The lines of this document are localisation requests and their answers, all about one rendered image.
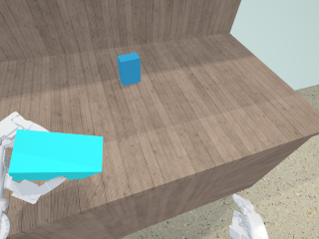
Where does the robot right hand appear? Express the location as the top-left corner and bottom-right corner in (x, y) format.
(229, 193), (269, 239)

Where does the sponge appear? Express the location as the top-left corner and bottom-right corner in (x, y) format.
(8, 128), (103, 181)

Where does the left robot forearm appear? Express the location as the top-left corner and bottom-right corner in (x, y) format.
(0, 198), (11, 239)

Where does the robot left hand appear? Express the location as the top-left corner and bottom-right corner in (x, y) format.
(0, 112), (67, 204)

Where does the table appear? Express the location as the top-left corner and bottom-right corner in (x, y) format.
(0, 0), (319, 239)

